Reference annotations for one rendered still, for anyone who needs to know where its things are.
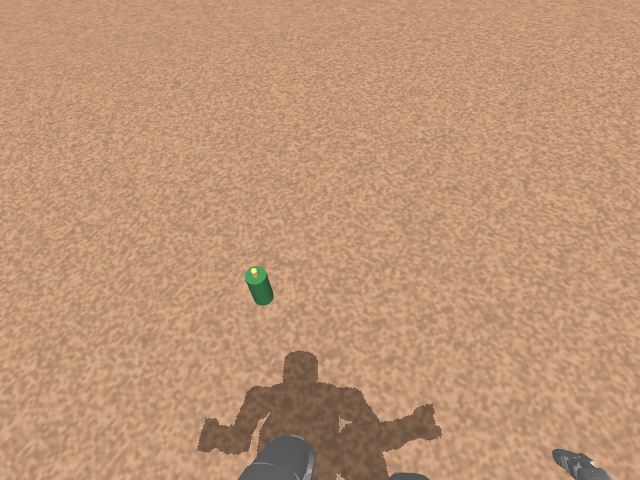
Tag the bottle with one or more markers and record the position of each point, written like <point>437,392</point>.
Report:
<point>259,285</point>

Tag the right robot hand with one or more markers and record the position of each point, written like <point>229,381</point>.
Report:
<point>579,465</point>

